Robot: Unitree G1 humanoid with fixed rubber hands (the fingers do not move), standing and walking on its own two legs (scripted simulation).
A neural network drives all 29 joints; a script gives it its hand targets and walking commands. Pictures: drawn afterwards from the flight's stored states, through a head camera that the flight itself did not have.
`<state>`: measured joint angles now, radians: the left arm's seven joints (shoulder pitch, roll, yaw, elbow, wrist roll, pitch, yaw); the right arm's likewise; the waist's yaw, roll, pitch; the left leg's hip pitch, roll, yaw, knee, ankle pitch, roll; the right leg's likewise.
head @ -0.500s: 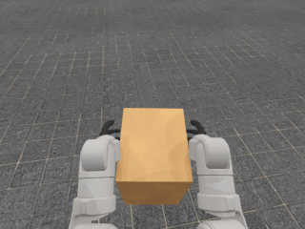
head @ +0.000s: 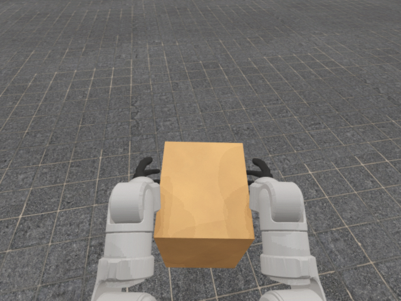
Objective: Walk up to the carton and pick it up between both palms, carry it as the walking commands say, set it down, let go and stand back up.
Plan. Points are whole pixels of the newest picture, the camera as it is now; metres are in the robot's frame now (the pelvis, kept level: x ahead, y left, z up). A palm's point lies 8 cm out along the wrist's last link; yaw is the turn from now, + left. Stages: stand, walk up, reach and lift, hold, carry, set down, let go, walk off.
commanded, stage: carry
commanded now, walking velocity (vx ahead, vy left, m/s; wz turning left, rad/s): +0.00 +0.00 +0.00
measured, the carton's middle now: (202, 209) +0.32 +0.00 +0.01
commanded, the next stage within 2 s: hold in 1.22 s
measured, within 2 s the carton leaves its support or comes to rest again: neither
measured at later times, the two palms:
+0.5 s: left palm (152, 186) +0.33 +0.10 +0.08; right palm (272, 184) +0.33 -0.15 +0.08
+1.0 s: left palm (162, 187) +0.33 +0.08 +0.08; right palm (283, 185) +0.33 -0.17 +0.08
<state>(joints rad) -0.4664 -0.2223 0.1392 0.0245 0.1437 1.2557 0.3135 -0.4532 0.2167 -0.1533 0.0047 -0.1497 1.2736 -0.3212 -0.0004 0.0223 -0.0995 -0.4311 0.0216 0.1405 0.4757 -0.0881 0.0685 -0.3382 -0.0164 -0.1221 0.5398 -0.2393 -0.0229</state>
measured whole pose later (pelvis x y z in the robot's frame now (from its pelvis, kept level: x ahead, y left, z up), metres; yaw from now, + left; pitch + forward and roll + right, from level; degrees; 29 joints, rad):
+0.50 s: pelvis +0.03 -0.02 +0.00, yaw +0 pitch +3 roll +0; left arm -0.37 -0.18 0.11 0.00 0.16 1.11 0.17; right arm -0.38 0.19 -0.12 0.00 -0.18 1.12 -0.18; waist 0.00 0.00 -0.08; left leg -0.43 0.04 0.13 0.52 -0.15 0.04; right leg -0.33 0.00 -0.13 0.56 -0.29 -0.05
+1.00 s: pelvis +0.04 -0.04 +0.00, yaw -1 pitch +3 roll +0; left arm -0.30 -0.16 0.08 0.01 0.14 1.08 0.16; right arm -0.31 0.17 -0.09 0.00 -0.16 1.09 -0.16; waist 0.00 0.01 -0.13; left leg -0.41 0.06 0.13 0.52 -0.16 0.01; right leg -0.30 0.03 -0.13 0.55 -0.30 -0.07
